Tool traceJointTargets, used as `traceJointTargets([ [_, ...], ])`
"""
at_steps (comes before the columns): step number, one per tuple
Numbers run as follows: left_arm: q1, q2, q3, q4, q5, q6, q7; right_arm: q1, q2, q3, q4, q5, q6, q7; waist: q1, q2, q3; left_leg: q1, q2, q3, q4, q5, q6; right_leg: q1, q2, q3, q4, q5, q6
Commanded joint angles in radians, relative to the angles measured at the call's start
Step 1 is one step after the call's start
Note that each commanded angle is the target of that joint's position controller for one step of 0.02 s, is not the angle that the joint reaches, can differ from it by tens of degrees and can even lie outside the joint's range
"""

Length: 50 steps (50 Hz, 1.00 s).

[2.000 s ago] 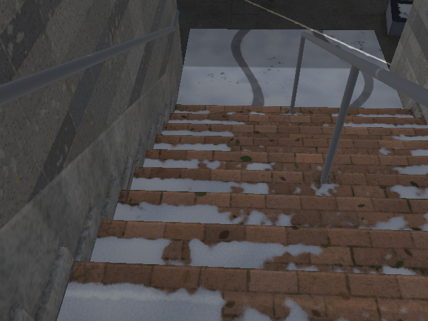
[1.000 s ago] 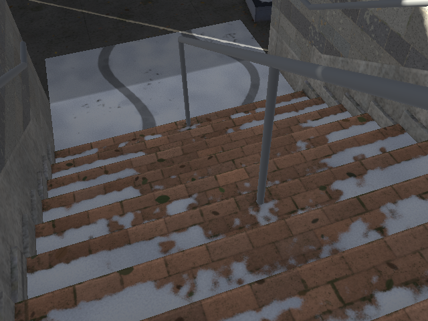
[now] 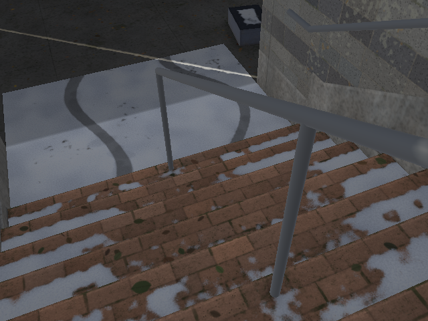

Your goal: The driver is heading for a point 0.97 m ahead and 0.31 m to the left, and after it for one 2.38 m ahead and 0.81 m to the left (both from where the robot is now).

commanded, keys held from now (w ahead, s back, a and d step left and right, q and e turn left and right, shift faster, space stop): w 0.04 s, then w+q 0.96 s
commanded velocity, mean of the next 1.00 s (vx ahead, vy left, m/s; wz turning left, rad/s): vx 0.50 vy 0.00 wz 0.43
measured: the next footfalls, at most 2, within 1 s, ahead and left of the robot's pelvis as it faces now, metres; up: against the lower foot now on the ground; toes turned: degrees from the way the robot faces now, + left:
right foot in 0.06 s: +0.11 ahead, -0.10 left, +0.00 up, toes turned -4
left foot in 0.46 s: +0.31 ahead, +0.09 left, -0.16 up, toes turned +13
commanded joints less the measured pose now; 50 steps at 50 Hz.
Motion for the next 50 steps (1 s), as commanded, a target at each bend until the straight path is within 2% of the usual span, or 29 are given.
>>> traceJointTargets([
  [1,0.092,0.102,0.039,0.014,0.001,-0.019,0.011,-0.045,-0.149,-0.025,-0.066,-0.011,-0.009,-0.019,0.089,0.062,0.142,-0.162,0.260,-0.220,-0.094,0.627,0.159,0.208,0.038,-0.064,-0.104,-0.169,-0.034],
  [3,0.436,0.127,0.069,0.122,-0.004,-0.047,0.009,-0.113,-0.168,-0.033,-0.060,-0.019,-0.012,-0.026,0.243,0.038,0.034,-0.293,0.163,-0.117,0.340,0.807,0.110,0.598,0.089,-0.058,-0.292,-0.238,-0.072],
  [4,0.771,0.170,0.066,0.177,0.112,-0.117,-0.036,-0.091,-0.035,-0.012,-0.079,-0.120,-0.049,0.074,0.314,-0.342,-0.075,-0.607,-0.048,-0.131,0.893,-0.051,0.124,0.917,-0.059,0.251,-0.398,-0.269,-0.232],
  [5,0.750,0.106,0.029,0.141,0.116,-0.152,-0.082,-0.079,0.008,-0.015,-0.107,-0.066,-0.073,0.114,0.260,-0.205,-0.029,-0.917,-0.189,-0.360,0.961,-0.123,0.182,0.902,-0.278,0.717,-0.578,-0.147,-0.399],
  [6,0.524,0.072,0.016,0.104,0.113,-0.162,-0.099,-0.224,-0.055,-0.028,-0.156,-0.046,-0.073,0.099,0.197,-0.054,0.171,-1.063,-0.114,-0.431,0.896,0.049,0.195,0.696,-0.358,0.747,-0.615,-0.280,-0.394],
  [7,0.380,0.012,-0.007,0.071,0.097,-0.160,-0.104,-0.280,-0.118,-0.043,-0.152,-0.063,-0.061,0.077,0.142,0.091,0.147,-1.024,-0.049,-0.404,0.855,0.186,0.197,0.594,-0.292,0.605,-0.569,-0.407,-0.338],
  [11,0.043,-0.158,-0.090,-0.061,0.079,-0.156,-0.004,-0.101,0.006,0.005,-0.056,-0.142,-0.037,0.067,-0.023,0.016,0.062,-0.524,0.120,-0.255,0.449,0.725,0.079,-0.003,-0.104,0.134,-0.434,-0.205,-0.148],
  [16,0.489,0.023,-0.084,0.069,0.067,-0.174,0.000,-0.418,-0.075,-0.021,-0.157,-0.078,-0.067,0.079,0.104,-0.019,0.106,-0.195,0.086,-0.033,0.084,0.835,-0.017,-0.054,-0.104,0.028,-0.306,-0.376,-0.100],
  [20,0.528,0.067,-0.062,0.093,0.005,-0.142,-0.006,-0.496,-0.078,-0.008,-0.181,-0.087,-0.045,0.048,0.135,-0.022,0.179,-0.402,0.122,-0.099,-0.152,0.505,0.003,0.344,-0.232,0.211,-0.205,-0.082,-0.128],
  [22,0.513,0.080,-0.050,0.089,0.052,-0.128,-0.029,-0.209,-0.114,-0.027,-0.084,-0.090,-0.062,0.037,0.021,0.051,0.130,0.013,0.022,0.045,-0.114,0.597,0.012,0.188,-0.152,0.067,0.073,0.100,-0.088],
  [23,0.447,0.104,-0.034,0.082,0.041,-0.111,-0.042,-0.061,-0.153,-0.047,-0.015,-0.081,-0.066,0.037,-0.057,0.079,0.154,0.132,0.035,0.030,-0.335,0.642,0.034,0.167,-0.123,0.031,0.255,0.094,-0.040],
  [24,0.418,0.144,-0.011,0.076,0.078,-0.109,-0.084,0.138,-0.218,-0.080,0.038,-0.089,-0.067,0.033,-0.140,0.149,0.070,0.416,0.066,-0.046,-0.250,0.828,0.147,-0.007,-0.062,-0.015,0.628,0.026,0.002],
  [25,0.484,0.005,-0.040,0.042,0.063,-0.115,-0.114,0.285,-0.294,-0.098,0.096,-0.085,-0.060,0.033,-0.132,0.257,-0.201,0.808,0.276,-0.315,0.053,1.248,0.400,-0.300,0.060,0.002,1.058,-0.723,0.083],
  [26,0.278,0.004,-0.045,-0.088,0.032,-0.145,-0.122,0.380,-0.285,-0.109,0.131,-0.103,-0.071,0.027,-0.225,0.122,-0.141,0.913,0.340,-0.470,0.029,1.239,0.412,-0.603,0.067,0.086,1.096,-0.747,0.118],
  [27,0.121,0.019,-0.040,-0.212,0.006,-0.174,-0.109,0.189,-0.165,-0.078,0.061,-0.100,-0.090,0.025,-0.195,0.024,-0.030,0.812,0.440,-0.620,-0.007,0.820,0.359,-0.838,-0.007,0.252,0.852,-0.525,0.161],
  [28,0.113,0.042,-0.031,-0.188,0.016,-0.162,-0.074,-0.057,-0.043,-0.033,-0.001,-0.081,-0.095,0.031,-0.063,-0.112,0.077,0.454,0.368,-0.496,-0.097,0.496,0.280,-0.695,-0.091,0.236,0.465,-0.274,0.103],
  [30,0.206,0.033,-0.039,-0.117,0.079,-0.114,-0.033,-0.312,0.000,0.007,-0.102,-0.047,-0.083,0.054,0.076,-0.034,0.205,-0.340,0.302,-0.385,-0.227,0.335,0.346,-0.249,-0.169,0.165,0.100,-0.089,0.028],
  [33,0.412,-0.026,-0.068,-0.112,0.088,-0.093,-0.052,-0.335,-0.163,-0.001,-0.162,-0.051,-0.109,0.053,0.194,-0.032,0.046,-0.884,0.098,-0.281,-0.041,0.399,0.290,0.391,-0.029,-0.055,0.202,0.206,0.047],
  [36,0.156,0.093,-0.056,-0.146,0.085,-0.100,-0.061,-0.081,-0.074,0.030,-0.116,-0.048,-0.149,-0.013,-0.017,-0.077,0.086,-0.569,-0.022,-0.214,0.237,-0.075,0.129,0.275,-0.066,0.041,-0.463,0.676,0.054],
  [40,0.162,0.152,-0.026,-0.152,0.040,-0.093,-0.052,0.011,-0.170,0.023,-0.128,-0.041,-0.067,0.039,0.037,0.006,0.135,-0.371,0.072,-0.541,0.400,0.021,0.164,0.437,-0.050,0.023,-0.775,0.446,0.032],
  [41,0.326,0.237,0.011,-0.089,0.039,-0.115,-0.060,-0.003,-0.205,0.021,-0.152,-0.050,-0.054,0.077,0.106,-0.025,0.051,-0.353,0.049,-0.544,0.594,0.143,0.134,0.602,-0.083,0.019,-0.727,0.382,-0.031],
  [42,0.542,0.272,0.028,-0.026,0.058,-0.130,-0.059,0.017,-0.117,0.051,-0.152,-0.072,-0.055,0.118,0.174,-0.057,-0.122,-0.505,-0.017,-0.478,0.922,0.208,0.047,0.936,-0.204,0.126,-0.500,0.587,-0.164],
  [43,0.610,0.312,0.037,-0.044,0.086,-0.130,-0.073,0.354,0.037,0.061,-0.067,-0.032,-0.050,0.136,0.049,-0.282,-0.403,-0.831,-0.114,-0.280,1.451,-0.325,0.014,1.334,-0.401,0.230,-0.179,1.208,-0.317],
  [44,0.620,0.307,0.040,-0.044,0.111,-0.095,-0.091,0.190,-0.025,0.056,-0.167,-0.021,-0.046,0.135,0.151,-0.162,-0.371,-1.071,-0.139,-0.256,1.560,-0.330,0.010,1.308,-0.478,0.500,-0.346,0.776,-0.371],
  [45,0.540,0.323,0.049,-0.018,0.093,-0.067,-0.090,-0.045,-0.084,0.039,-0.241,-0.017,-0.036,0.110,0.170,-0.088,-0.162,-1.257,-0.042,-0.211,1.590,-0.221,-0.030,1.093,-0.492,0.557,-0.479,0.182,-0.313],
  [46,0.449,0.206,0.013,-0.027,0.083,-0.073,-0.082,-0.091,-0.050,0.055,-0.227,-0.029,-0.027,0.098,0.121,0.046,0.026,-1.225,0.054,-0.251,1.441,0.024,0.005,0.779,-0.398,0.389,-0.540,-0.175,-0.208],
  [48,0.386,0.030,-0.038,-0.021,0.081,-0.105,-0.067,-0.040,-0.032,0.051,-0.205,-0.023,0.003,0.095,-0.011,0.009,0.140,-0.875,0.147,-0.203,1.249,0.196,0.017,0.258,-0.363,0.218,-0.637,-0.058,-0.142],
  [49,0.365,-0.032,-0.052,-0.015,0.067,-0.141,-0.030,0.004,-0.023,0.056,-0.177,-0.062,0.011,0.096,-0.030,-0.030,0.170,-0.850,0.169,-0.209,1.039,0.377,0.025,0.172,-0.259,0.143,-0.657,-0.122,-0.108],
  [50,0.371,-0.001,-0.046,-0.001,0.061,-0.165,-0.010,-0.014,-0.033,0.054,-0.185,-0.073,0.013,0.104,-0.007,-0.071,0.169,-0.843,0.149,-0.179,0.992,0.372,0.016,0.133,-0.254,0.128,-0.675,-0.185,-0.122],
])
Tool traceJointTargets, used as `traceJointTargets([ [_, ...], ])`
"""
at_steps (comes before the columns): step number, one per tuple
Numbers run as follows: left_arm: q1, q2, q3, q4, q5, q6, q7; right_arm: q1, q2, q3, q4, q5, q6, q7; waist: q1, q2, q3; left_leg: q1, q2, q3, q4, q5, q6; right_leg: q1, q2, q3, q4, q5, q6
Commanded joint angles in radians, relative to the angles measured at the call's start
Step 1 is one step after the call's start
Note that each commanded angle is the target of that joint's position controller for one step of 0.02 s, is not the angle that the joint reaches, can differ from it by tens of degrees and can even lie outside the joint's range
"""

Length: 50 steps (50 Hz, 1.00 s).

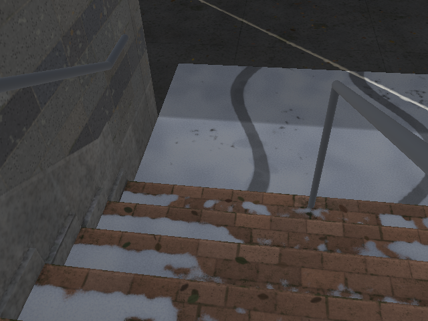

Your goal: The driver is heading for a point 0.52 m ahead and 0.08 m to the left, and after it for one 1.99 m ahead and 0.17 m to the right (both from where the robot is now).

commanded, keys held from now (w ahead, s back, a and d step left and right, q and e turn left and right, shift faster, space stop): w+q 0.40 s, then w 0.18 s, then w+e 0.42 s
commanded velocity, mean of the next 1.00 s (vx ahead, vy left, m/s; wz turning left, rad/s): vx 0.50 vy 0.00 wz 0.23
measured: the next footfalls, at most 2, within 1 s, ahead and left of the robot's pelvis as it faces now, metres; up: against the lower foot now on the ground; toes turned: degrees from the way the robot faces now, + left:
left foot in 0.44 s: +0.21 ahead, +0.15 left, +0.00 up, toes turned +19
right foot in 0.72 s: +0.46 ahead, +0.03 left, -0.16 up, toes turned +18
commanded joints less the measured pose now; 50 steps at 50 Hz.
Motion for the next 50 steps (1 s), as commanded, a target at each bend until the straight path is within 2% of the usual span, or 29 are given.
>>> traceJointTargets([
  [1,-0.002,-0.031,-0.026,-0.034,0.004,-0.083,0.057,0.061,-0.019,-0.002,-0.048,-0.004,-0.001,0.007,0.002,-0.065,0.162,-0.032,0.088,-0.037,-0.452,0.374,-0.002,-0.231,-0.247,0.180,-0.380,0.108,-0.120],
  [3,0.099,0.040,-0.022,0.032,0.033,-0.085,0.043,-0.011,-0.031,-0.014,-0.047,-0.001,-0.010,0.017,0.037,-0.122,0.138,-0.023,0.081,-0.051,-0.448,0.410,-0.006,-0.190,-0.307,0.207,-0.392,0.198,-0.175],
  [6,0.113,0.056,-0.002,0.069,0.051,-0.067,0.027,0.052,-0.031,-0.025,-0.018,-0.033,-0.023,0.004,0.002,0.003,0.101,-0.176,0.058,-0.200,-0.497,0.428,0.029,0.093,-0.363,0.212,-0.290,0.492,-0.198],
  [13,0.349,0.008,-0.009,0.175,0.033,-0.052,0.045,-0.162,0.007,-0.030,-0.054,0.007,-0.033,-0.004,0.094,-0.103,0.127,-0.310,0.061,-0.041,-0.450,0.179,0.014,0.369,-0.332,0.074,-0.197,0.671,-0.094],
  [17,0.256,0.005,-0.023,0.101,-0.004,-0.052,0.091,-0.243,0.012,-0.025,-0.103,-0.018,-0.039,0.008,0.092,-0.131,0.132,-0.116,0.083,0.070,-0.552,0.154,0.005,0.290,-0.305,-0.028,-0.194,0.734,-0.102],
  [20,0.042,0.196,0.024,0.012,0.017,-0.066,0.068,-0.052,-0.076,-0.078,-0.086,-0.006,-0.058,0.004,-0.057,-0.177,0.106,0.521,-0.065,0.250,-0.585,-0.011,0.000,-0.094,-0.249,-0.169,-0.030,1.042,-0.077],
  [22,-0.102,0.280,0.070,-0.018,0.024,-0.061,-0.001,0.376,-0.165,-0.144,0.099,-0.030,-0.103,-0.046,-0.265,-0.019,0.072,0.998,-0.166,0.283,-0.964,0.124,0.058,-0.331,-0.165,-0.107,0.537,0.658,-0.089],
  [23,-0.201,0.208,0.075,-0.108,0.022,-0.051,-0.048,0.553,-0.198,-0.146,0.207,-0.089,-0.118,-0.093,-0.297,0.221,0.015,1.187,-0.031,-0.009,-1.156,0.415,0.194,-0.578,0.041,-0.030,1.029,-0.333,-0.050],
  [24,-0.262,-0.013,0.018,-0.252,-0.030,-0.064,-0.083,0.597,-0.211,-0.116,0.194,-0.053,-0.130,-0.096,-0.226,0.093,-0.153,1.263,0.172,-0.421,-1.224,0.596,0.370,-0.685,0.098,0.224,1.009,-0.348,-0.059],
  [25,-0.410,-0.056,0.008,-0.309,-0.091,-0.064,-0.085,0.426,-0.161,-0.116,0.174,-0.015,-0.133,-0.084,-0.204,-0.039,0.073,1.052,0.295,-0.572,-1.279,0.393,0.365,-0.813,0.040,0.323,0.846,-0.287,-0.043],
  [26,-0.397,-0.017,0.026,-0.301,-0.080,-0.058,-0.060,0.266,-0.049,-0.086,0.158,0.018,-0.130,-0.072,-0.125,-0.042,0.101,0.898,0.285,-0.549,-1.170,0.245,0.328,-0.825,-0.018,0.360,0.786,-0.215,0.001],
  [27,-0.298,0.012,0.038,-0.243,-0.037,-0.051,-0.036,0.158,0.035,-0.053,0.149,0.032,-0.113,-0.062,-0.036,-0.084,0.085,0.717,0.237,-0.421,-1.033,0.147,0.276,-0.746,-0.058,0.342,0.676,-0.098,-0.004],
  [28,-0.169,-0.017,0.016,-0.177,0.019,-0.048,-0.023,0.005,0.134,-0.007,0.069,0.012,-0.096,-0.065,0.036,-0.090,0.081,0.419,0.146,-0.224,-0.986,0.074,0.206,-0.505,-0.086,0.330,0.470,0.201,-0.048],
  [29,-0.085,-0.016,0.018,-0.118,0.037,-0.045,-0.013,-0.096,0.166,0.020,0.010,-0.016,-0.095,-0.078,0.086,-0.020,0.128,0.136,0.062,-0.093,-0.991,0.000,0.145,-0.255,-0.089,0.302,0.379,0.440,-0.036],
  [32,-0.035,-0.041,0.003,-0.108,-0.054,-0.043,-0.008,-0.079,-0.017,-0.003,-0.019,-0.023,-0.122,-0.090,0.115,-0.048,0.107,-0.312,-0.071,0.129,-0.985,-0.348,0.069,0.411,0.023,0.094,0.197,0.804,0.117],
  [33,-0.122,-0.034,-0.006,-0.155,-0.170,0.008,0.007,-0.036,-0.155,-0.087,0.064,0.113,-0.060,-0.134,0.149,-0.069,0.065,-0.084,0.038,-0.005,-1.000,-0.190,0.110,0.374,0.094,0.050,0.072,0.718,0.120],
  [34,-0.132,0.004,0.001,-0.146,-0.156,0.029,0.022,0.027,-0.135,-0.075,0.055,0.108,-0.038,-0.138,0.087,-0.128,0.097,-0.059,0.029,-0.001,-0.878,-0.157,0.088,0.432,0.110,0.013,0.069,0.752,0.108],
  [35,-0.066,0.027,0.014,-0.138,-0.140,0.039,0.030,0.001,-0.111,-0.073,0.054,0.074,-0.014,-0.138,0.126,-0.086,0.132,0.045,0.023,0.043,-0.709,-0.061,0.085,0.407,0.100,0.018,-0.047,0.703,0.066],
  [36,0.259,0.134,0.051,-0.023,0.059,0.007,0.000,0.012,-0.156,-0.043,0.067,-0.113,-0.064,-0.029,0.250,-0.132,0.209,0.018,0.061,-0.019,-0.398,-0.090,0.047,0.605,0.016,0.143,-0.150,0.503,-0.007],
  [37,0.595,0.249,0.112,0.093,0.070,-0.010,0.003,-0.018,-0.090,-0.066,0.057,-0.080,-0.094,0.037,0.380,-0.328,0.123,-0.060,-0.101,0.021,0.190,-0.175,0.040,0.709,-0.022,0.215,-0.115,0.672,-0.180],
  [38,0.395,0.347,0.111,0.033,0.034,-0.013,-0.022,0.159,0.057,-0.028,0.046,-0.036,-0.094,0.082,0.149,-0.220,-0.057,-0.234,-0.102,-0.040,0.251,-0.378,-0.009,0.819,-0.259,0.645,-0.026,1.090,-0.401],
  [40,0.153,0.205,0.082,-0.007,-0.001,-0.023,-0.017,-0.032,-0.047,-0.037,-0.089,-0.011,-0.099,0.050,0.126,0.000,-0.028,-0.473,-0.023,-0.077,0.174,-0.219,-0.034,0.711,-0.299,0.610,-0.009,0.937,-0.330],
  [41,-0.002,0.101,0.044,-0.068,-0.021,-0.030,-0.027,-0.017,-0.091,-0.044,-0.108,-0.012,-0.084,0.008,0.080,-0.113,0.042,-0.532,0.036,-0.160,-0.053,-0.023,-0.074,0.503,-0.333,0.808,-0.092,0.539,-0.365],
  [42,-0.048,-0.013,0.008,-0.040,-0.007,-0.027,-0.026,-0.084,-0.085,-0.033,-0.101,-0.040,-0.063,-0.023,0.061,-0.053,0.156,-0.512,0.103,-0.168,-0.162,0.042,-0.074,0.273,-0.325,0.835,-0.148,0.471,-0.386],
  [43,-0.154,-0.060,-0.023,-0.074,-0.038,-0.026,-0.018,-0.148,-0.050,-0.014,-0.085,-0.061,-0.045,-0.034,0.018,0.066,0.177,-0.255,0.146,-0.132,-0.524,0.231,-0.094,-0.067,-0.267,0.737,-0.215,0.393,-0.398],
  [45,-0.188,0.051,-0.011,-0.066,-0.043,-0.037,-0.028,-0.100,0.040,0.014,-0.076,-0.045,-0.014,-0.053,-0.058,-0.084,0.075,0.264,0.119,-0.004,-0.628,0.339,-0.124,-0.474,-0.076,0.563,-0.158,0.305,-0.350],
  [47,-0.147,0.160,0.006,-0.097,-0.048,-0.052,-0.033,0.078,0.015,0.020,-0.006,-0.075,-0.023,-0.024,-0.094,-0.053,0.044,0.511,0.034,0.137,-0.485,0.347,-0.129,-0.613,0.009,0.482,-0.006,0.298,-0.291],
  [48,-0.079,0.118,-0.005,-0.072,-0.027,-0.066,-0.005,-0.094,-0.025,0.020,-0.054,-0.069,-0.037,-0.019,-0.005,0.031,0.053,0.343,0.087,-0.039,-0.634,0.506,-0.146,-0.424,-0.001,0.562,0.098,0.152,-0.256],
  [50,0.178,0.098,-0.010,0.023,-0.037,-0.071,0.033,-0.298,-0.058,0.009,-0.123,-0.060,-0.035,-0.026,0.113,-0.051,0.083,-0.063,0.049,0.017,-0.785,0.270,-0.131,0.061,-0.065,0.649,0.252,0.256,-0.248],
])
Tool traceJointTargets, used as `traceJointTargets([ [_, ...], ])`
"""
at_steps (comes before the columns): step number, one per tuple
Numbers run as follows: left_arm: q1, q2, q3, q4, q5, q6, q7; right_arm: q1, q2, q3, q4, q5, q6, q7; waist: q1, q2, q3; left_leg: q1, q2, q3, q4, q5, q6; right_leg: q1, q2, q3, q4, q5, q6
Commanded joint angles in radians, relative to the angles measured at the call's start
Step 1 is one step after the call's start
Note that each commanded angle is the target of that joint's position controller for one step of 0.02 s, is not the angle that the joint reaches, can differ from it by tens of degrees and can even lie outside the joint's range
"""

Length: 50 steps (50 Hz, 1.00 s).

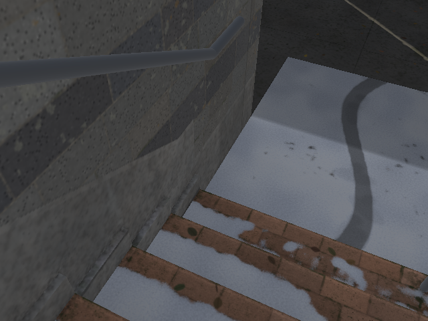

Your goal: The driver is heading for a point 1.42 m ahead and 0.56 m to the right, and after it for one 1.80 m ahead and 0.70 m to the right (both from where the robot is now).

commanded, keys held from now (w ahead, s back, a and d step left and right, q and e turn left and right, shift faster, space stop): w+e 0.88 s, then w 0.12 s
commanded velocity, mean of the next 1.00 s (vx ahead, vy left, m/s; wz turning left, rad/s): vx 0.50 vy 0.00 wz -0.54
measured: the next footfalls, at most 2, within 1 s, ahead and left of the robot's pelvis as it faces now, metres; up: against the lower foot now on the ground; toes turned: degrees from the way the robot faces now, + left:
left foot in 0.22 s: +0.28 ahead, +0.16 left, -0.17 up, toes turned -2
right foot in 0.90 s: +0.50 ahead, -0.24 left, -0.33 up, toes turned -40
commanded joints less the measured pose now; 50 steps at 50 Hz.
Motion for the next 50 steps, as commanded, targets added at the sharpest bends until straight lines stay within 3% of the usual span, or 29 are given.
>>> traceJointTargets([
  [1,0.253,0.095,0.024,0.031,-0.023,-0.040,0.066,-0.177,-0.063,-0.002,-0.076,-0.010,0.005,0.007,0.115,-0.058,0.096,-0.400,-0.018,-0.020,-0.260,-0.023,0.001,0.416,-0.239,0.473,0.019,0.481,-0.181],
  [2,0.357,0.057,0.027,0.063,-0.037,-0.029,0.073,-0.300,-0.047,-0.002,-0.107,-0.009,0.001,0.013,0.175,-0.110,0.119,-0.523,-0.015,-0.003,-0.353,-0.039,0.018,0.555,-0.250,0.547,0.048,0.515,-0.183],
  [3,0.341,-0.009,0.018,0.042,-0.051,-0.025,0.083,-0.391,-0.025,0.015,-0.102,-0.001,-0.002,0.028,0.239,0.005,0.176,-0.473,0.025,-0.051,-0.678,0.289,0.028,0.504,-0.175,0.504,0.056,0.372,-0.133],
  [4,0.456,0.042,0.031,0.075,-0.041,-0.022,0.071,-0.491,-0.054,-0.010,-0.147,0.027,-0.012,0.015,0.276,-0.007,0.140,-0.332,-0.056,0.079,-0.585,0.265,0.036,0.430,-0.099,0.416,0.003,0.438,-0.087],
  [5,0.360,0.037,0.031,0.075,-0.022,-0.019,0.052,-0.531,-0.017,0.002,-0.174,0.022,-0.010,0.030,0.244,-0.074,0.154,-0.153,-0.069,0.098,-0.500,0.161,0.053,0.243,-0.102,0.452,-0.060,0.443,-0.105],
  [6,0.191,0.037,0.028,0.020,-0.033,-0.015,0.028,-0.406,-0.006,0.014,-0.125,0.025,-0.011,0.039,0.155,-0.056,0.191,0.242,-0.058,0.111,-0.695,0.216,0.070,-0.046,-0.088,0.375,-0.097,0.293,-0.085],
  [7,0.086,0.170,0.041,-0.012,0.004,0.004,-0.016,-0.212,0.007,0.012,-0.084,0.044,-0.005,0.042,0.032,-0.126,0.178,0.621,-0.066,0.134,-0.584,0.252,0.055,-0.310,-0.127,0.430,-0.126,0.274,-0.125],
  [10,-0.066,0.221,0.062,-0.064,-0.014,0.026,-0.072,0.393,-0.222,-0.091,0.105,0.031,-0.017,0.008,-0.273,0.060,0.057,1.234,0.046,0.121,-0.697,0.253,0.112,-0.432,-0.025,0.299,0.423,0.343,0.012],
  [11,0.047,0.094,0.040,-0.028,-0.015,0.027,-0.075,0.533,-0.229,-0.098,0.146,0.015,-0.011,0.004,-0.254,0.191,-0.158,1.464,0.193,-0.041,-0.527,0.576,0.275,-0.483,0.032,0.247,0.836,0.027,0.074],
  [12,0.205,0.007,0.037,-0.024,-0.046,0.027,-0.071,0.507,-0.246,-0.100,0.115,-0.022,-0.002,0.006,-0.151,0.223,-0.285,1.488,0.323,-0.084,-0.367,1.106,0.375,-0.589,-0.036,0.120,1.113,-0.071,0.083],
  [13,0.167,0.027,0.035,-0.079,-0.036,0.042,-0.069,0.392,-0.213,-0.098,0.072,-0.021,0.006,0.005,-0.138,0.163,-0.250,1.382,0.369,-0.164,-0.429,1.002,0.426,-0.709,-0.077,0.075,1.113,-0.025,0.094],
  [15,-0.032,0.026,0.027,-0.153,-0.014,0.054,-0.028,0.216,-0.107,-0.072,0.036,0.024,0.008,0.010,-0.118,0.003,-0.073,0.985,0.360,-0.143,-0.615,0.287,0.371,-0.781,-0.189,0.065,1.005,0.184,0.088],
  [17,-0.063,-0.002,0.017,-0.153,0.001,0.050,-0.008,0.199,0.027,-0.037,0.056,0.008,-0.033,-0.020,-0.037,-0.017,0.132,0.524,0.302,-0.053,-0.760,0.117,0.344,-0.563,-0.326,0.073,0.575,0.482,0.050],
  [20,-0.100,0.027,0.029,-0.137,0.021,0.048,-0.030,0.282,0.033,-0.027,0.132,0.058,-0.083,-0.067,-0.052,0.041,0.119,0.464,0.235,0.049,-0.868,0.093,0.339,-0.418,-0.326,0.032,0.184,0.666,0.042],
  [24,-0.122,0.019,0.028,-0.144,0.021,0.045,-0.054,0.299,-0.034,-0.042,0.183,-0.014,-0.070,-0.069,-0.027,-0.011,0.080,0.573,0.245,0.118,-0.734,0.140,0.322,-0.489,-0.313,0.070,0.234,0.765,0.021],
  [27,-0.286,0.044,0.026,-0.199,0.017,0.044,-0.035,0.436,0.067,-0.002,0.262,0.003,-0.082,-0.106,-0.100,-0.002,0.130,0.813,0.273,0.070,-0.689,-0.024,0.285,-0.716,-0.365,0.143,-0.030,0.957,0.031],
  [29,-0.375,0.029,0.024,-0.230,-0.003,0.062,-0.044,0.620,0.069,-0.001,0.338,-0.007,-0.073,-0.125,-0.158,0.018,0.158,0.888,0.294,0.071,-0.654,-0.008,0.294,-0.782,-0.364,0.073,-0.077,0.985,0.047],
  [31,-0.470,0.028,0.018,-0.248,0.008,0.071,-0.060,0.661,0.126,0.021,0.353,-0.006,-0.065,-0.130,-0.198,-0.024,0.222,0.844,0.265,0.140,-0.612,-0.102,0.262,-0.747,-0.377,0.022,-0.221,1.156,0.043],
  [32,-0.468,0.018,0.015,-0.241,0.013,0.077,-0.075,0.660,0.095,0.022,0.350,-0.008,-0.063,-0.121,-0.198,-0.028,0.227,0.694,0.238,0.196,-0.646,-0.182,0.244,-0.542,-0.349,-0.039,-0.304,1.203,0.032],
  [34,-0.511,0.039,0.023,-0.272,0.007,0.082,-0.085,0.584,0.010,0.002,0.332,-0.022,-0.060,-0.096,-0.175,0.022,0.268,0.504,0.223,0.247,-0.692,-0.272,0.227,-0.256,-0.316,-0.082,-0.282,1.105,0.021],
  [36,-0.535,0.093,0.045,-0.272,0.017,0.079,-0.078,0.522,-0.014,-0.015,0.324,-0.004,-0.070,-0.100,-0.172,0.033,0.278,0.576,0.223,0.267,-0.623,-0.298,0.210,-0.251,-0.299,-0.084,-0.350,1.024,0.018],
  [38,-0.612,0.052,0.030,-0.270,0.038,0.086,-0.071,0.617,0.003,-0.029,0.375,0.018,-0.048,-0.136,-0.237,0.010,0.311,0.819,0.269,0.232,-0.553,-0.244,0.185,-0.397,-0.332,-0.067,-0.553,0.981,0.039],
  [41,-0.666,-0.001,0.013,-0.227,0.045,0.087,-0.056,0.736,0.004,-0.049,0.417,0.010,0.001,-0.165,-0.306,0.017,0.320,0.971,0.299,0.211,-0.514,-0.118,0.174,-0.394,-0.329,-0.094,-0.736,0.940,0.056],
  [43,-0.614,0.033,0.033,-0.186,0.050,0.067,-0.046,0.709,-0.017,-0.066,0.411,-0.001,0.012,-0.141,-0.268,0.004,0.234,0.905,0.254,0.285,-0.382,0.025,0.154,-0.158,-0.271,-0.158,-0.694,0.947,0.035],
  [45,-0.215,0.183,0.115,-0.039,0.017,0.035,-0.036,0.591,-0.061,-0.072,0.400,-0.033,0.026,-0.067,-0.052,-0.076,0.061,0.531,0.169,0.350,-0.023,-0.126,0.096,0.519,-0.221,-0.207,-0.639,1.134,-0.012],
  [46,0.039,0.317,0.163,0.035,0.025,0.036,-0.032,0.690,0.008,-0.065,0.408,-0.009,0.018,-0.014,-0.014,-0.196,-0.170,0.232,0.066,0.378,0.282,-0.556,0.034,1.042,-0.309,-0.119,-0.312,1.519,-0.102],
  [47,0.257,0.326,0.164,0.104,0.045,0.048,-0.025,0.650,-0.007,-0.060,0.331,0.016,0.005,0.022,0.062,-0.214,-0.472,0.130,0.012,0.248,0.629,-0.889,0.003,1.359,-0.478,0.105,-0.241,1.643,-0.256],
  [48,0.331,0.278,0.164,0.140,0.040,0.046,-0.013,0.346,-0.082,-0.086,0.209,0.069,-0.030,0.024,0.178,-0.185,-0.271,-0.170,-0.013,0.201,0.764,-0.908,0.005,1.271,-0.502,0.236,-0.403,1.365,-0.261],
  [50,0.101,0.140,0.119,0.091,-0.004,0.040,0.000,0.191,-0.063,-0.083,0.144,0.083,-0.059,-0.011,0.089,-0.063,-0.068,-0.158,0.088,0.098,0.717,-0.820,0.051,0.766,-0.514,0.212,-0.506,0.953,-0.233],
])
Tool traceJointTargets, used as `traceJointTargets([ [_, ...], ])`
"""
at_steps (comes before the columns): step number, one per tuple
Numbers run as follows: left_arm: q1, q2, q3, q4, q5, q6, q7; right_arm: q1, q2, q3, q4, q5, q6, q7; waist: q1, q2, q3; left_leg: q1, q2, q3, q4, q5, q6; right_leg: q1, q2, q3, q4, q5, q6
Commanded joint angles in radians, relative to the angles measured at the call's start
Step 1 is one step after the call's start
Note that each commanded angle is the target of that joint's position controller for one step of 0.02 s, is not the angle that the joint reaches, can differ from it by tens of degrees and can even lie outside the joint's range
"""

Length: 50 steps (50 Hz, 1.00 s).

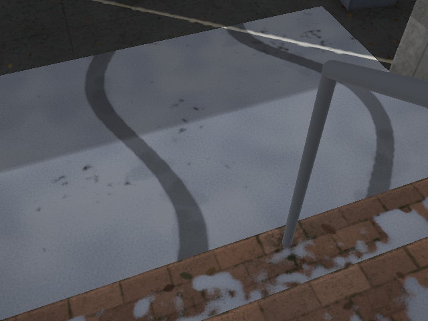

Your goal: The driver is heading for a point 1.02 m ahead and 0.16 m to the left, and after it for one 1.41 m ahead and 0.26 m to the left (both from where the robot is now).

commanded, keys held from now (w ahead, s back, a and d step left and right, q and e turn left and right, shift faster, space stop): w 1.00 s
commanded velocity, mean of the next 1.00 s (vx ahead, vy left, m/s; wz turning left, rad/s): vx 0.50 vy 0.00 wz -0.09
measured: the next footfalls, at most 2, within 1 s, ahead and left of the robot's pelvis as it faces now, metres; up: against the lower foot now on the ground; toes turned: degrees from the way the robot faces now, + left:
left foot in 0.38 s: +0.36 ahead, +0.17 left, -0.17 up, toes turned +1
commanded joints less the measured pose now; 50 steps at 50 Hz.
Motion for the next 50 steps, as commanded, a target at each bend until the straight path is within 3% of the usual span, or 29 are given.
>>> traceJointTargets([
  [1,0.418,0.038,0.008,0.092,-0.013,0.018,0.004,-0.200,-0.095,-0.022,-0.179,0.017,-0.067,-0.014,0.181,0.030,-0.093,-0.629,0.056,-0.106,-0.063,0.165,0.060,0.468,-0.350,0.382,0.001,0.454,-0.303],
  [4,0.239,-0.004,-0.028,0.013,-0.057,-0.039,-0.004,-0.181,0.041,-0.003,-0.173,-0.022,-0.045,-0.041,0.053,0.048,0.120,-0.353,0.058,-0.139,-0.549,0.608,0.123,-0.205,-0.276,0.273,-0.164,0.269,-0.293],
  [8,0.252,0.040,-0.039,-0.037,0.011,-0.043,-0.006,-0.138,-0.021,0.008,-0.196,-0.048,-0.027,0.004,0.035,-0.025,0.025,-0.207,-0.041,-0.072,-0.631,0.926,0.102,-0.386,-0.164,0.178,0.033,0.153,-0.274],
  [11,0.387,-0.011,-0.067,0.019,0.005,-0.049,0.034,-0.407,-0.091,0.018,-0.284,-0.013,-0.022,-0.012,0.149,-0.007,0.025,-0.374,0.029,-0.184,-1.032,1.427,0.060,-0.193,-0.175,0.252,0.231,-0.153,-0.197],
  [18,0.475,0.153,-0.039,0.039,0.007,0.013,0.034,-0.488,-0.177,-0.015,-0.330,-0.009,0.003,0.003,0.143,-0.016,0.111,-0.059,-0.030,-0.072,-1.348,1.146,0.115,-0.112,-0.239,0.352,0.476,-0.248,-0.087],
  [20,0.547,0.167,-0.014,0.095,0.037,0.029,-0.042,-0.065,-0.333,-0.103,-0.182,0.012,-0.023,-0.009,-0.025,0.078,-0.097,0.522,-0.042,-0.015,-1.252,1.336,0.216,-0.262,-0.082,0.175,0.937,-0.020,0.023],
  [21,0.772,-0.002,-0.037,0.115,-0.008,0.024,-0.064,0.098,-0.406,-0.112,-0.135,0.011,-0.016,0.023,0.029,0.324,-0.425,0.965,0.165,-0.195,-0.952,1.829,0.448,-0.518,0.063,0.085,1.542,-0.676,0.079],
  [22,0.537,0.077,-0.025,0.015,-0.050,0.011,-0.079,0.201,-0.373,-0.110,-0.104,-0.029,-0.020,0.033,-0.072,0.231,-0.313,0.904,0.156,-0.309,-1.007,1.794,0.425,-0.792,0.087,0.098,1.748,-0.660,0.058],
  [24,0.245,0.117,-0.010,-0.113,-0.072,-0.012,-0.021,0.016,-0.252,-0.078,-0.135,0.002,-0.029,0.050,-0.042,0.044,-0.022,0.486,0.236,-0.465,-1.235,0.819,0.412,-1.040,-0.013,0.135,1.618,-0.392,-0.005],
  [25,0.159,0.088,0.008,-0.108,-0.111,0.049,0.092,-0.105,-0.151,-0.052,-0.161,0.114,0.019,-0.014,0.028,0.036,-0.049,0.311,0.289,-0.428,-1.288,1.003,0.358,-0.847,-0.041,0.093,1.460,-0.403,-0.004],
  [27,0.196,0.008,-0.013,-0.093,-0.083,0.117,0.123,-0.133,-0.163,-0.040,-0.171,0.058,0.027,-0.044,0.095,-0.001,0.058,-0.018,0.236,-0.427,-1.320,0.781,0.373,-0.689,-0.078,0.135,1.334,-0.397,-0.040],
  [30,0.085,-0.042,-0.029,-0.147,-0.061,0.107,0.078,-0.265,-0.144,-0.016,-0.185,0.092,-0.019,-0.073,0.179,0.023,0.109,-0.357,0.023,-0.229,-1.427,0.653,0.266,-0.332,-0.084,0.108,0.559,0.277,0.007],
  [31,0.253,-0.059,-0.062,-0.067,0.026,0.044,-0.014,-0.116,-0.090,0.005,-0.155,-0.016,-0.068,-0.010,0.107,0.105,0.096,-0.345,0.055,-0.204,-1.417,0.538,0.330,-0.406,-0.111,0.175,0.707,0.415,-0.032],
  [32,0.240,0.003,-0.043,-0.072,0.046,0.027,-0.040,-0.095,-0.125,-0.001,-0.143,-0.029,-0.080,0.005,0.108,0.071,0.095,-0.274,0.070,-0.259,-1.347,0.537,0.367,-0.496,-0.100,0.202,0.690,0.404,-0.045],
  [33,0.118,0.066,-0.006,-0.110,-0.059,0.079,0.039,-0.193,-0.191,-0.025,-0.187,0.097,-0.036,-0.042,0.185,0.029,-0.006,-0.225,0.062,-0.282,-1.348,0.856,0.306,-0.323,-0.084,0.117,0.576,0.490,-0.015],
  [34,0.073,0.070,-0.011,-0.122,-0.082,0.097,0.062,-0.157,-0.207,-0.025,-0.186,0.120,-0.021,-0.050,0.156,0.014,-0.024,-0.197,0.070,-0.265,-1.340,1.000,0.280,-0.273,-0.061,0.094,0.587,0.437,-0.013],
  [35,0.033,0.047,-0.057,-0.142,0.022,0.051,-0.007,0.012,-0.107,0.016,-0.063,-0.061,-0.075,-0.020,0.065,-0.007,0.095,0.021,0.083,-0.292,-1.175,0.779,0.316,-0.671,-0.141,0.299,0.569,0.522,-0.001],
  [36,-0.086,0.080,-0.010,-0.167,-0.048,0.073,0.040,0.018,-0.144,-0.020,-0.128,0.092,-0.026,-0.060,0.067,-0.014,0.003,0.199,0.080,-0.331,-1.207,0.831,0.303,-0.659,-0.113,0.171,0.456,0.475,-0.014],
  [40,-0.301,0.053,-0.011,-0.214,-0.069,0.062,0.040,0.155,-0.115,-0.015,-0.122,0.051,-0.014,-0.093,-0.056,0.043,0.062,0.267,0.036,-0.356,-1.092,0.736,0.308,-0.684,-0.094,0.156,0.295,0.470,-0.005],
  [41,-0.207,-0.032,-0.078,-0.209,0.058,0.030,-0.024,0.316,0.061,0.049,0.009,-0.054,-0.054,-0.078,-0.074,0.031,0.168,0.345,0.073,-0.366,-1.014,0.607,0.327,-0.899,-0.168,0.246,0.140,0.660,-0.008],
  [42,-0.277,-0.008,-0.063,-0.218,0.054,0.024,-0.037,0.352,0.048,0.043,-0.002,-0.016,-0.060,-0.080,-0.128,-0.028,0.138,0.308,0.024,-0.291,-1.015,0.559,0.307,-0.782,-0.141,0.151,-0.013,0.720,-0.008],
  [43,-0.430,0.016,-0.032,-0.247,-0.100,0.035,-0.008,0.114,-0.073,0.006,-0.105,0.052,-0.033,-0.091,-0.115,-0.045,0.146,-0.010,-0.024,-0.302,-1.078,0.518,0.266,-0.429,-0.067,0.054,0.069,0.678,0.019],
  [44,-0.301,-0.005,-0.084,-0.257,0.021,0.033,-0.035,0.204,-0.034,0.044,-0.029,-0.038,-0.048,-0.045,-0.082,0.059,0.119,-0.112,-0.030,-0.258,-1.063,0.438,0.298,-0.313,-0.103,0.072,0.044,0.683,0.002],
  [45,-0.286,0.021,-0.064,-0.250,0.024,0.040,-0.040,0.210,-0.049,0.036,-0.019,-0.037,-0.045,-0.020,-0.061,0.062,0.150,-0.149,-0.006,-0.271,-1.068,0.504,0.307,-0.242,-0.109,0.068,0.079,0.615,-0.001],
  [46,-0.402,0.056,-0.038,-0.248,-0.128,0.040,-0.003,0.067,-0.084,0.006,-0.104,0.072,-0.032,-0.059,-0.113,-0.044,0.204,-0.126,-0.037,-0.270,-1.060,0.618,0.246,-0.231,-0.042,0.015,0.027,0.575,0.027],
  [47,-0.380,0.037,-0.050,-0.247,-0.143,0.033,0.016,0.073,-0.115,0.002,-0.107,0.072,-0.016,-0.074,-0.112,-0.030,0.215,-0.108,-0.045,-0.261,-1.007,0.681,0.236,-0.176,-0.036,0.021,-0.028,0.543,0.040],
  [48,-0.319,0.039,-0.049,-0.219,-0.132,0.028,0.034,0.105,-0.108,-0.005,-0.093,0.057,0.002,-0.081,-0.112,-0.009,0.202,-0.017,-0.069,-0.233,-0.922,0.742,0.226,-0.140,-0.055,0.036,-0.113,0.543,0.033],
  [49,-0.217,0.041,-0.076,-0.204,0.048,0.043,-0.016,0.198,-0.113,0.020,-0.003,-0.036,-0.005,-0.030,-0.053,0.073,0.085,0.082,-0.013,-0.274,-0.852,0.749,0.239,-0.071,-0.135,0.120,-0.139,0.531,-0.006],
  [50,-0.103,0.106,-0.036,-0.163,0.051,0.050,-0.022,0.126,-0.115,0.010,-0.012,-0.028,-0.002,-0.004,-0.001,0.043,0.101,0.095,0.022,-0.309,-0.747,0.815,0.246,-0.008,-0.150,0.132,-0.188,0.462,-0.034],
])
Keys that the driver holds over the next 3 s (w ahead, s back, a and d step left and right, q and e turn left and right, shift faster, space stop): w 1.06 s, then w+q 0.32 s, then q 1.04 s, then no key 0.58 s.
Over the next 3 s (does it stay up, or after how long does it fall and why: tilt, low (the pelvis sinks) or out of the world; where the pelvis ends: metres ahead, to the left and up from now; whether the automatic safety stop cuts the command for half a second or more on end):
stays up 1.18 0.05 -0.50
